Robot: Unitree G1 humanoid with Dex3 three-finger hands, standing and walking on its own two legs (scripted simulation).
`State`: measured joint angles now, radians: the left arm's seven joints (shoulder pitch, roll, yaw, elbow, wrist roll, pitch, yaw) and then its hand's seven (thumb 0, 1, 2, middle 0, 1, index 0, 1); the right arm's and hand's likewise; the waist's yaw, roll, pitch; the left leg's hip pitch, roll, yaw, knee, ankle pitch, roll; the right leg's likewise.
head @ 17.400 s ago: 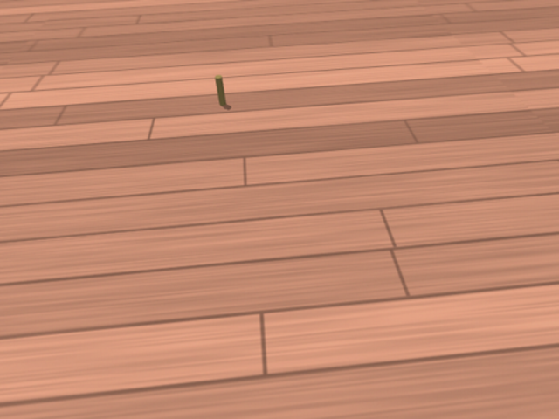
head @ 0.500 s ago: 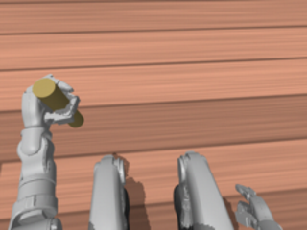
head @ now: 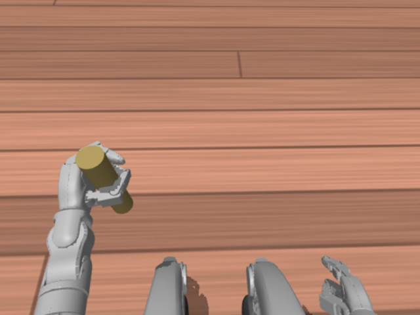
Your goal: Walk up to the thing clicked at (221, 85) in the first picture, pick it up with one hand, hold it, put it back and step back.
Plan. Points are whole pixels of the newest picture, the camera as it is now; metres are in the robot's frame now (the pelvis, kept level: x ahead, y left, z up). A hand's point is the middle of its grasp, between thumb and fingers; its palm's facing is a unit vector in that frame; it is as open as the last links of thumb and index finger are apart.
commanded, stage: lift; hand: left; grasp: from the side
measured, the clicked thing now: (109, 184) +0.36 +0.21 +0.00
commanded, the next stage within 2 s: hold in 0.90 s
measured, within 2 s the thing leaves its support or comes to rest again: neither
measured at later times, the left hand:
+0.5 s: hand (104, 157) +0.36 +0.18 +0.11, palm faces +0.08 -1.00 -0.04, open 5.6 cm
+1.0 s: hand (106, 144) +0.36 +0.17 +0.14, palm faces +0.07 -1.00 -0.02, open 5.6 cm
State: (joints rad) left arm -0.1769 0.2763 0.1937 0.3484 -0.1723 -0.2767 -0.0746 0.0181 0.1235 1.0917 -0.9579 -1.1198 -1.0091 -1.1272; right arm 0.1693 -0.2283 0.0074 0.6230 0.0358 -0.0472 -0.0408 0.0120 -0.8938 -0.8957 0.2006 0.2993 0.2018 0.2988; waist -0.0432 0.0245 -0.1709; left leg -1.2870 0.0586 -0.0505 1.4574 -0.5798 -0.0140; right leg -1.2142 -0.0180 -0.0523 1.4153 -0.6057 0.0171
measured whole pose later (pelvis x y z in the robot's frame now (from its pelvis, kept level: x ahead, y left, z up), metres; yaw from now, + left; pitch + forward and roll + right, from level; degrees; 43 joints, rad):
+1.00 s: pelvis +0.04 -0.01 +0.10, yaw +1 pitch +10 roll -1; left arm -0.11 0.21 0.15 0.42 -0.18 -0.33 -0.10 0.02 0.12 1.10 -0.96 -1.12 -1.01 -1.13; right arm 0.23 -0.22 0.00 0.66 0.01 -0.02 -0.05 0.01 -0.90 -0.90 0.20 0.30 0.20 0.30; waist -0.03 0.01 -0.06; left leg -0.69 0.06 -0.01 0.95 -0.44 -0.02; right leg -0.64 -0.02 -0.04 0.92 -0.46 0.01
